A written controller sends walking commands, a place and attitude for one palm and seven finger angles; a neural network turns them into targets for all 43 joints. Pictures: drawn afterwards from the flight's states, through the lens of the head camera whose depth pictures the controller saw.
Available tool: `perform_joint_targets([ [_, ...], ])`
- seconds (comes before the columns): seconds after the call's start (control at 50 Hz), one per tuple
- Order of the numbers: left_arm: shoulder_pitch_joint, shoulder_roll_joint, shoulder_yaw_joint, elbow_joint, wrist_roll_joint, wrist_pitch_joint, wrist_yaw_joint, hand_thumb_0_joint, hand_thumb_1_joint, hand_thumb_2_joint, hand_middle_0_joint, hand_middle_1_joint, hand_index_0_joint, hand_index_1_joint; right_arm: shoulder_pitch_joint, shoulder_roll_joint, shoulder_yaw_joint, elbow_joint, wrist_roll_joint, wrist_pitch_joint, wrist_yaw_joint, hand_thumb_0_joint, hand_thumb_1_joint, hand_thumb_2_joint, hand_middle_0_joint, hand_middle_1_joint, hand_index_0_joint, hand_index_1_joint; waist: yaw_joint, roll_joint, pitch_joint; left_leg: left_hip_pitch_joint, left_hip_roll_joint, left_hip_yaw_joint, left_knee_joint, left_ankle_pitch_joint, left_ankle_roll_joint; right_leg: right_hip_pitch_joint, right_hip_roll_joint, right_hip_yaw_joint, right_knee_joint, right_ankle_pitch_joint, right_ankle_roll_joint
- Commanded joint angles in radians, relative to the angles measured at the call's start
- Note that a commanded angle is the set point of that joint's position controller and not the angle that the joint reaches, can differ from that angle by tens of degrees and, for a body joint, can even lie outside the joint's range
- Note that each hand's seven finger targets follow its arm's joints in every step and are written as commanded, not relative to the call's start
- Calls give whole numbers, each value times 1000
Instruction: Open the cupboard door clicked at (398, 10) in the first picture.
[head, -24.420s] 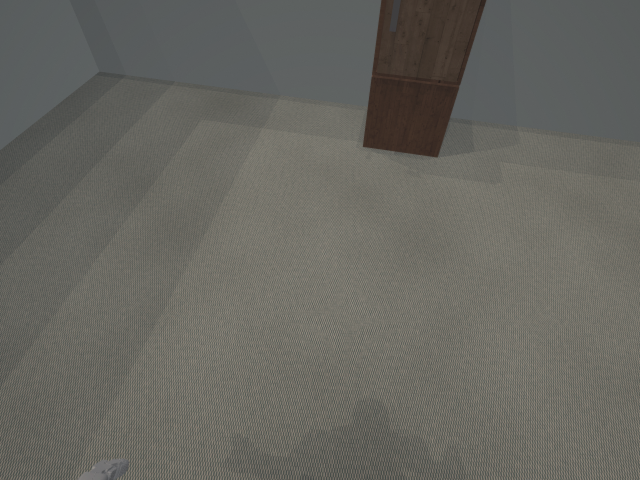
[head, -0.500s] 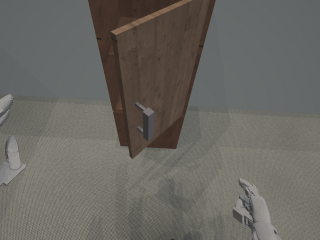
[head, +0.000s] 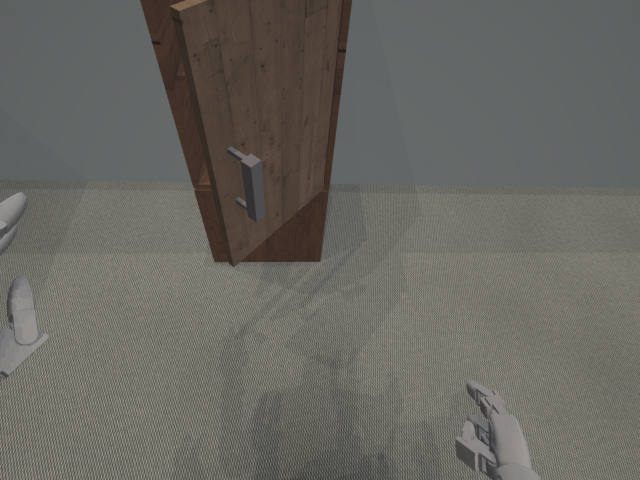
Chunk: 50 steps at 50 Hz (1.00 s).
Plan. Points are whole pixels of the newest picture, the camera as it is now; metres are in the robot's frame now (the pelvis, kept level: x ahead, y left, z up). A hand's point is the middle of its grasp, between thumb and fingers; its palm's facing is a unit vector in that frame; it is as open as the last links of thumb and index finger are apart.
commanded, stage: stop stepping back and stand still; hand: left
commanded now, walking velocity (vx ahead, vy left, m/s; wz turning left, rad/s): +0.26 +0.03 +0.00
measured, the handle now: (245, 184) +0.62 +0.15 -0.08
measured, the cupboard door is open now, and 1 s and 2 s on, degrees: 49 49 49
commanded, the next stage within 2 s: let the arm hang, fingers relaxed in 0.64 s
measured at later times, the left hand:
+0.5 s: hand out of the picture +0.11 +0.26 +0.16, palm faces +0.47 -0.76 -0.44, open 7.4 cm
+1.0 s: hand out of the picture +0.00 +0.16 -0.17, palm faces +0.05 -0.98 -0.18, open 7.4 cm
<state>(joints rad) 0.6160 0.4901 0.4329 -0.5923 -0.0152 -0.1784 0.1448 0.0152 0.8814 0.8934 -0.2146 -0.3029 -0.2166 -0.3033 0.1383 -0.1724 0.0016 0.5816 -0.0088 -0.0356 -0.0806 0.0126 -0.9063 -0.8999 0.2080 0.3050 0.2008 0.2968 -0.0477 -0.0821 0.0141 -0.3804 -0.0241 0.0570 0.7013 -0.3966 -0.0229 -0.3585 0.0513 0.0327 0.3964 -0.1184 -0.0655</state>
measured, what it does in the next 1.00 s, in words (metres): steps on the spot: left foot, then right foot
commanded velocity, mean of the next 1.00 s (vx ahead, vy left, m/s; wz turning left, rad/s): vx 0.10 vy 0.01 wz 0.00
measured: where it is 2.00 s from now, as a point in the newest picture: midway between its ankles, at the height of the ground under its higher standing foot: outside the picture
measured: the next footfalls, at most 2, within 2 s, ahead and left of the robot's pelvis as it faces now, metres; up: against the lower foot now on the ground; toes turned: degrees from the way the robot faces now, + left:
left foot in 0.06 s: -0.03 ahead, +0.12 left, +0.00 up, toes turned +5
right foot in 0.24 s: -0.01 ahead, -0.10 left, +0.00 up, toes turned +8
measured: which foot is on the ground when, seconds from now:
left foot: up 0.00-0.04, down 0.06-1.00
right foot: down 0.00-0.10, up 0.12-0.22, down 0.24-1.00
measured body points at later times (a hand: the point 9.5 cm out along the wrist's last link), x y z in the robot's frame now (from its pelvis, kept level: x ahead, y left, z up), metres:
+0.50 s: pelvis -0.08 -0.01 -0.02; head -0.11 +0.00 +0.43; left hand +0.08 +0.30 +0.18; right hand +0.08 -0.24 -0.10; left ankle -0.06 +0.11 -0.74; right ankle -0.04 -0.09 -0.74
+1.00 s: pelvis -0.08 -0.01 -0.02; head -0.07 -0.01 +0.43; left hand -0.01 +0.21 -0.15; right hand +0.03 -0.25 -0.15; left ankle -0.07 +0.11 -0.74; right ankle -0.05 -0.10 -0.74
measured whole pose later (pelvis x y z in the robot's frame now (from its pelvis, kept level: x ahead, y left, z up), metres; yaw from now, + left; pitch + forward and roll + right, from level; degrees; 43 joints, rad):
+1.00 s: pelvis -0.08 -0.01 -0.02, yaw +6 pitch -1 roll +1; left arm 0.27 0.17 -0.02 0.79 0.02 0.05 0.00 0.01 0.91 0.89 -0.20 -0.30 -0.20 -0.30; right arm 0.20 -0.22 0.00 0.89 -0.03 0.01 0.00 0.01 -0.91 -0.90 0.20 0.30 0.20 0.30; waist -0.04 -0.01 0.02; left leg -0.29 -0.01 -0.01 0.58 -0.27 0.00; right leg -0.29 0.04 0.02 0.61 -0.29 -0.04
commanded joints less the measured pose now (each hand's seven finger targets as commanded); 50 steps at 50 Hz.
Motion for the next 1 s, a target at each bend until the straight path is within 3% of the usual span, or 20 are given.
perform_joint_targets([
  [0.0, 93, 153, 172, -186, -19, -62, 35, 0, 900, 900, -200, -300, -200, -300, 11, -172, -57, -155, 8, -36, -16, 0, -900, -900, 200, 300, 200, 300, 39, 171, -213, 153, 121, -155, -433, 158, 73, 202, -115, 102, -5, -3, 45],
  [0.02, 79, 168, 190, -196, -10, -71, 35, 0, 900, 900, -200, -300, -200, -300, -2, -185, -63, -168, 14, -49, -16, 0, -900, -900, 200, 300, 200, 300, 60, 234, -188, 122, 219, -262, -451, 168, 111, 172, -53, 62, 45, -123, 74],
  [0.08, 38, 124, 179, -142, 5, -80, 39, 0, 900, 900, -200, -300, -200, -300, -23, -170, -42, -156, -14, -99, -28, 0, -900, -900, 200, 300, 200, 300, 34, 347, -64, -95, 233, -300, -593, -208, 113, 196, -2, -19, 188, -176, 82],
  [0.16, -86, 83, 97, -72, 34, -75, 45, 0, 900, 900, -200, -300, -200, -300, 31, -185, -52, -120, -11, -126, -31, 0, -900, -900, 200, 300, 200, 300, 27, 219, -48, -84, 192, -213, -462, -162, 129, 222, -33, -46, 147, -195, 82],
  [0.28, -282, 97, 48, -50, 23, -80, 25, 0, 900, 900, -200, -300, -200, -300, 25, -170, -65, -55, -5, -131, -15, 0, -900, -900, 200, 300, 200, 300, 26, -77, -33, 32, 26, -39, 106, 6, 54, -18, -325, 422, -225, -629, -97],
  [0.36, -244, 120, 86, -54, 19, -91, 28, 0, 900, 900, -200, -300, -200, -300, 21, -153, -42, -55, -14, -130, -16, 0, -900, -900, 200, 300, 200, 300, 18, 82, -6, 213, 57, -41, -197, 2, 72, -141, -237, 190, -76, -534, -43],
  [0.42, -184, 114, 125, -95, 13, -115, 30, 0, 900, 900, -200, -300, -200, -300, 24, -155, -32, -80, -8, -143, -19, 0, -900, -900, 200, 300, 200, 300, 28, 336, -9, 66, 280, -388, -497, -339, 172, -56, -30, -16, 288, -342, 55],
  [0.5, -140, 93, 116, 24, 17, -92, 23, 0, 900, 900, -200, -300, -200, -300, 9, -152, -32, -84, -5, -143, -16, 0, -900, -900, 200, 300, 200, 300, 41, 164, 32, -118, 250, -239, -426, -217, 145, 173, -51, -61, 171, -275, 55],
  [0.52, -144, 81, 98, 41, 16, -89, 18, 0, 900, 900, -200, -300, -200, -300, 8, -160, -39, -85, -5, -140, -15, 0, -900, -900, 200, 300, 200, 300, 39, 91, 44, -120, 167, -144, -297, -145, 104, 175, -76, 33, 37, -268, 28],
  [0.56, -179, 91, 82, 28, 6, -83, 11, 0, 900, 900, -200, -300, -200, -300, 5, -151, -48, -90, -2, -136, -2, 0, -900, -900, 200, 300, 200, 300, 40, -123, -1, -127, 23, -12, 105, -33, 45, 95, -322, 437, -196, -465, -87],
  [0.58, -212, 89, 75, 8, 0, -89, 10, 0, 900, 900, -200, -300, -200, -300, 18, -150, -52, -76, 3, -138, 4, 0, -900, -900, 200, 300, 200, 300, 43, -82, -30, -114, 33, -35, 238, -36, 40, 86, -367, 480, -233, -475, -118],
  [0.64, -185, 92, 85, -46, 1, -100, 13, 0, 900, 900, -200, -300, -200, -300, 32, -134, -35, -81, 2, -143, 9, 0, -900, -900, 200, 300, 200, 300, 37, -18, -67, -1, 75, -44, 56, 35, 44, 94, -313, 237, -114, -110, -105],
  [0.7, -156, 99, 101, -85, -3, -109, 22, 0, 900, 900, -200, -300, -200, -300, 25, -141, -29, -78, -9, -156, -11, 0, -900, -900, 200, 300, 200, 300, 35, 107, -94, 216, 71, -41, -289, 165, 58, 61, -203, 121, -20, -148, -7],
  [0.72, -188, -147, -323, 710, 80, 86, -125, 0, 900, 900, -200, -300, -200, -300, 87, -319, -95, 175, -17, -156, 91, 0, -900, -900, 200, 300, 200, 300, -35, 250, -27, 160, 190, -255, -152, 475, 120, -127, -156, -4, 293, 35, 46],
  [0.74, -147, -200, -307, 713, 55, 168, -136, 0, 900, 900, -200, -300, -200, -300, 114, -241, -79, 121, -10, -79, 87, 0, -900, -900, 200, 300, 200, 300, 10, 281, -71, 102, 268, -302, -243, 590, 181, -70, -91, -32, 366, -185, 73],
  [0.78, -238, -222, -331, 750, 52, 185, -131, 0, 900, 900, -200, -300, -200, -300, 112, -206, -51, 99, -31, -50, 72, 0, -900, -900, 200, 300, 200, 300, 12, 121, -124, 102, 295, -396, -261, 750, 219, -79, -52, -15, 464, -368, 77],
  [0.82, -279, -183, -336, 873, 45, 175, -127, 0, 900, 900, -200, -300, -200, -300, 97, -216, -43, 113, -41, -35, 67, 0, -900, -900, 200, 300, 200, 300, 39, 55, -135, 150, 271, -344, -231, 891, 214, -12, -60, 5, 388, -317, 71],
  [0.86, -265, -130, -339, 1041, 49, 168, -123, 0, 900, 900, -200, -300, -200, -300, 45, -199, -39, 141, -24, -18, 66, 0, -900, -900, 200, 300, 200, 300, 79, -23, -130, 60, 139, -187, -161, 619, 106, 192, -105, 80, 136, 82, 52],
  [0.9, -334, -67, -361, 1181, 42, 165, -129, 0, 900, 900, -200, -300, -200, -300, 70, -162, -37, 200, -11, 17, 71, 0, -900, -900, 200, 300, 200, 300, 30, -39, -30, 76, 14, -68, -121, 93, 35, 87, -253, 265, -60, 57, -5],
  [0.98, -401, -97, -385, 1389, 30, 157, -123, 0, 900, 900, -200, -300, -200, -300, 113, -139, -28, 322, -12, 37, 67, 0, -900, -900, 200, 300, 200, 300, 10, 44, -24, 194, 38, -93, -197, 208, 39, 83, -182, 212, -96, 17, 6],
])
